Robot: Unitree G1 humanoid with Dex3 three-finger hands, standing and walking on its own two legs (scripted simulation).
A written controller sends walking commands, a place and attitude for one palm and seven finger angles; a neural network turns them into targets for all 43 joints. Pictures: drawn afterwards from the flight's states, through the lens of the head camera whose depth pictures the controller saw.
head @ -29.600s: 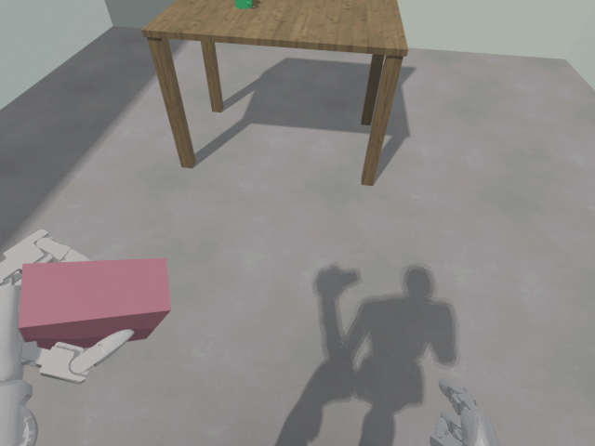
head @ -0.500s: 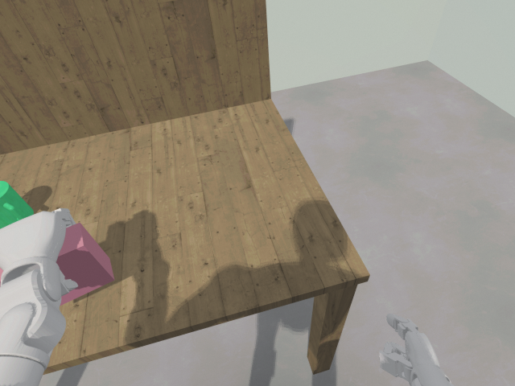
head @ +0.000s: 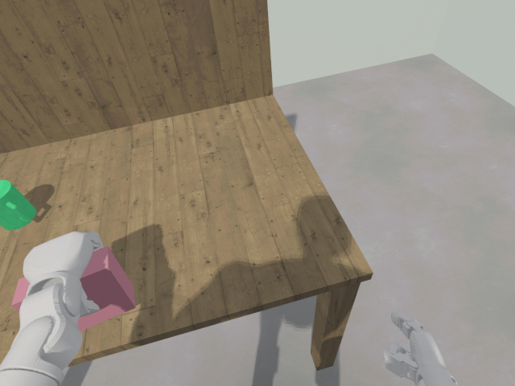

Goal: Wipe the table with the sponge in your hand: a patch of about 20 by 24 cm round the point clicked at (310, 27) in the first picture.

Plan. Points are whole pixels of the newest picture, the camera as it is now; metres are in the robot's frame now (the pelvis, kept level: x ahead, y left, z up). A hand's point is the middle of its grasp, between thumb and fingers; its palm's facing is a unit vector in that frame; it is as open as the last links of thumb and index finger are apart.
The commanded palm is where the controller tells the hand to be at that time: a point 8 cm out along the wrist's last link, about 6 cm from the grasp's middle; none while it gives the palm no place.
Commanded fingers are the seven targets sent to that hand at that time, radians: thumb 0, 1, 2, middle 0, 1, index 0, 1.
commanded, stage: move the sponge above the wiping area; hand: left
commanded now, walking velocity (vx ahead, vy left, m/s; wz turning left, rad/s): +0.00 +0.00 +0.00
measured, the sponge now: (85, 300) +0.23 +0.33 +0.00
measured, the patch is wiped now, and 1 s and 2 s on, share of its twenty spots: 0.00 0.00 0.00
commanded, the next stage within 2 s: lower the sponge onto the table in 1.02 s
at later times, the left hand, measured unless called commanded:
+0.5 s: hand (113, 287) +0.25 +0.28 +0.02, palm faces -0.24 -0.16 -0.96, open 9.2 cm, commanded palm +0.24 +0.31 +0.12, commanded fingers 0.00 0.10 1.30 -1.20 -1.60 -1.20 -1.60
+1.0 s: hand (105, 287) +0.23 +0.27 +0.05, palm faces -0.08 -0.07 -0.99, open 9.1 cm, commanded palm +0.23 +0.31 +0.12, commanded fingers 0.00 0.10 1.30 -1.20 -1.60 -1.20 -1.60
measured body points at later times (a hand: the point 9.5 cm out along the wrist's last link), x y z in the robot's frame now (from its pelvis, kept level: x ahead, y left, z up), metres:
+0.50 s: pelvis +0.00 +0.00 +0.00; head +0.02 -0.03 +0.45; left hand +0.26 +0.28 +0.07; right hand +0.22 -0.23 -0.10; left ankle +0.01 +0.11 -0.74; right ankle -0.03 -0.11 -0.74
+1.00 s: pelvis +0.00 +0.00 +0.00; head +0.01 -0.02 +0.45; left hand +0.23 +0.27 +0.10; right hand +0.23 -0.22 -0.09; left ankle +0.01 +0.11 -0.74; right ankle -0.03 -0.11 -0.74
